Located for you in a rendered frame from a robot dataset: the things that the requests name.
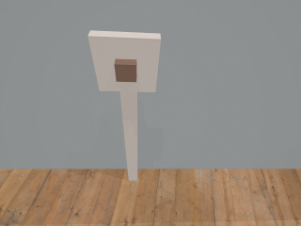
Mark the panel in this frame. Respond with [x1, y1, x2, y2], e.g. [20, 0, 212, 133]
[87, 30, 161, 181]

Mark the button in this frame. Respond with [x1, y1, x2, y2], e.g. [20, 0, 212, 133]
[114, 58, 137, 82]

